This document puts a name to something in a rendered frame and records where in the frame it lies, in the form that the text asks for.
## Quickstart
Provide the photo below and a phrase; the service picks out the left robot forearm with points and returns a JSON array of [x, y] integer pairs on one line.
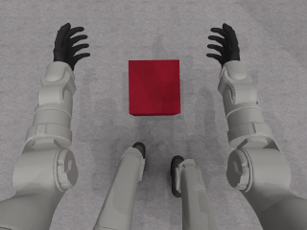
[[53, 111]]

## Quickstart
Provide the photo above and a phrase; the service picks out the right robot thigh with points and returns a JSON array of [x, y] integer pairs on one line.
[[197, 213]]

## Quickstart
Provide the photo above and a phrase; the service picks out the left robot upper arm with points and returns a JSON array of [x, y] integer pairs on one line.
[[41, 178]]

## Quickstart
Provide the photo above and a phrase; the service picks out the carton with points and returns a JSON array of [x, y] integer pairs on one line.
[[154, 87]]

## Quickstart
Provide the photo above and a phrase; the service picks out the left robot hand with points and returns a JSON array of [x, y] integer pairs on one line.
[[64, 51]]

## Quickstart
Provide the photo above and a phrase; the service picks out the right robot forearm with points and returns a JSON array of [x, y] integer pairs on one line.
[[246, 124]]

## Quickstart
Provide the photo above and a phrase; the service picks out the right robot hand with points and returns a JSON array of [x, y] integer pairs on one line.
[[230, 50]]

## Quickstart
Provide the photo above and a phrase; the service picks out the right robot upper arm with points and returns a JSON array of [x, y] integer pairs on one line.
[[263, 177]]

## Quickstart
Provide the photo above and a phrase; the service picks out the right robot foot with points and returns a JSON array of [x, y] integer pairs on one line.
[[174, 163]]

